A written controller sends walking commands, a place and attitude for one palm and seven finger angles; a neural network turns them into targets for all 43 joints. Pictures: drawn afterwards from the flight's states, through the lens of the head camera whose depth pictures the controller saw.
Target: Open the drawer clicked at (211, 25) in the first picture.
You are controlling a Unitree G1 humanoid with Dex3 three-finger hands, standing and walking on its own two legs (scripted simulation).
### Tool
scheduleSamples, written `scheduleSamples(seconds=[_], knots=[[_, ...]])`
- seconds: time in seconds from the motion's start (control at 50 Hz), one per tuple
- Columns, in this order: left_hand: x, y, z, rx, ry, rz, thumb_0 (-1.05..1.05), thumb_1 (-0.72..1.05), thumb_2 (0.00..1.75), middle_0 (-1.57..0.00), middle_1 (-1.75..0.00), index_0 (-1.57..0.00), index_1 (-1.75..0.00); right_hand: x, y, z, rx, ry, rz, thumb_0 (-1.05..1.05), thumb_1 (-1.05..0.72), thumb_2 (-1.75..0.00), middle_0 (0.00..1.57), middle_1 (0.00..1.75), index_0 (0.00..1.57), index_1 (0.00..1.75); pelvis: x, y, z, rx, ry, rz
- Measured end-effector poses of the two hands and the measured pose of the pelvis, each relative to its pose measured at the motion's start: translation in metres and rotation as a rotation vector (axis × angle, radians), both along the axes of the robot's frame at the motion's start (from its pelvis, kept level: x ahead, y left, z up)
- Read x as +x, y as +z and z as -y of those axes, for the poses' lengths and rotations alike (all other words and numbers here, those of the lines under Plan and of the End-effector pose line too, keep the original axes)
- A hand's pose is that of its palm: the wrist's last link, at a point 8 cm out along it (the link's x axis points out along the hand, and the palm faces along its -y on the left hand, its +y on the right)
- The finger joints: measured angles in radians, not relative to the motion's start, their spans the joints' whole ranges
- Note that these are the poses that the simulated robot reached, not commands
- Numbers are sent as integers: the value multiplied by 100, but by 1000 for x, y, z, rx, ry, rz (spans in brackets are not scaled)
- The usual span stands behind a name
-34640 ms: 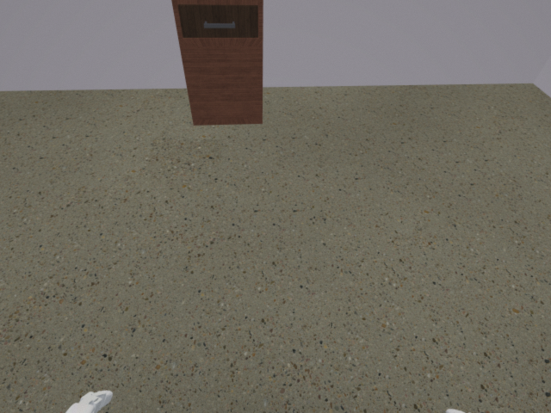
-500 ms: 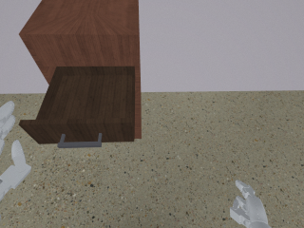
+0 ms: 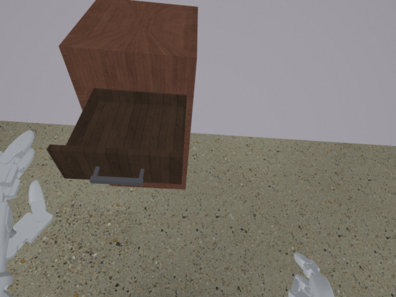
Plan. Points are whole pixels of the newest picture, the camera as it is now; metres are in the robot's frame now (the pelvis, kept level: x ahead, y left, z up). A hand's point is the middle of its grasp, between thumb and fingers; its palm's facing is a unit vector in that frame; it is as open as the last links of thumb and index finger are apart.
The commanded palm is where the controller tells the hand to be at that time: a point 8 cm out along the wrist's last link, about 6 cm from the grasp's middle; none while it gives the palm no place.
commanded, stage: let the arm hang, fingers relaxed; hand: left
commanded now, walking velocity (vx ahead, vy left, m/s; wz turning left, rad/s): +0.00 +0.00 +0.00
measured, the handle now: (118, 175) +0.46 +0.26 -0.16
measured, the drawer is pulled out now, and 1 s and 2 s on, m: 0.30 0.30 0.30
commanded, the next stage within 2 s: look to check the result in 1.10 s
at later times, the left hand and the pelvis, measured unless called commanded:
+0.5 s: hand out of the picture +0.00 +0.19 -0.17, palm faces +0.08 -0.97 -0.24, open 7.1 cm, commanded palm none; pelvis +0.01 -0.01 +0.00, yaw +3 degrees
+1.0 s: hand out of the picture +0.00 +0.17 -0.17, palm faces +0.07 -0.98 -0.18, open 7.3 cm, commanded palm none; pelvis +0.01 +0.00 +0.01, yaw +1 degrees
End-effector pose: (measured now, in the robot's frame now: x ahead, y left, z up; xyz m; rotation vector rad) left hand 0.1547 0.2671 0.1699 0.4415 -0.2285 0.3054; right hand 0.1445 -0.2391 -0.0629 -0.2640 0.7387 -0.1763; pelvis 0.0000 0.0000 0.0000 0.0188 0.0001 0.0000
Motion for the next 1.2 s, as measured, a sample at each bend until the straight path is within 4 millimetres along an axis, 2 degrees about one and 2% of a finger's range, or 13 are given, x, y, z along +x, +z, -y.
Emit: scheduleSamples(seconds=[0.02,0.06,0.1,0.14,0.18,0.22,0.3,0.42,0.54,0.64,0.78,0.92,1.2], knots=[[5,0,-1,38,-13,-1,2,89,90,-22,-30,-21,-30,2,-2,-2,11,18,9,1,-90,-90,20,30,20,30,0,0,-1,-4,11,-7],[22,-30,-7,25,-5,-128,1,89,90,-21,-30,-21,-30,5,-14,-4,37,51,-21,1,-90,-90,20,30,20,30,-1,-1,-4,-14,39,-22],[34,-82,-11,-58,38,-342,1,90,90,-21,-30,-20,-30,3,-31,-7,68,63,-67,0,-90,-90,20,30,20,30,-2,-3,-5,-11,48,-25],[33,-142,-5,-143,70,-566,1,90,90,-20,-30,-20,-30,-3,-47,-9,103,63,-112,0,-90,-90,20,30,20,30,-3,-9,-2,8,43,-15],[15,-198,9,-227,83,-791,1,90,90,-20,-30,-20,-30,-14,-58,-11,131,49,-166,0,-90,-90,20,30,20,30,-3,-11,3,2,43,6],[-14,-244,29,-303,77,-998,1,91,90,-20,-30,-20,-30,-30,-65,-10,144,26,-231,0,-90,-90,20,30,20,30,-1,-11,6,-5,52,16],[-82,-299,61,-460,109,-1290,1,92,89,-21,-30,-20,-30,-70,-71,-7,122,-18,-403,0,-91,-90,20,30,20,30,3,-8,9,-13,48,23],[-137,-308,38,-489,263,-1451,-3,99,89,-21,-30,-21,-30,-128,-68,4,70,-64,-635,0,-92,-90,20,30,20,30,6,1,11,-24,51,5],[-171,-303,29,-473,328,-1573,-1,94,89,-21,-30,-20,-30,-148,-69,1,82,-106,-698,0,-92,-90,20,30,20,30,13,5,7,-25,43,15],[-172,-302,33,-477,323,-1586,0,92,90,-20,-30,-20,-30,-144,-75,-14,120,-100,-681,0,-91,-90,20,30,20,30,14,7,3,-22,37,27],[-157,-305,48,-505,273,-1545,1,91,90,-20,-30,-20,-30,-136,-79,-32,152,-85,-657,1,-93,-90,20,30,20,30,13,8,-1,-20,32,37],[-155,-308,51,-508,252,-1551,2,93,90,-21,-30,-20,-30,-143,-77,-35,161,-109,-655,1,-93,-90,20,30,20,30,12,9,-3,-19,23,40],[-172,-309,52,-522,266,-1607,1,91,90,-20,-30,-20,-30,-165,-75,-44,172,-133,-719,0,-91,-90,20,30,20,30,11,9,-5,-20,21,32]])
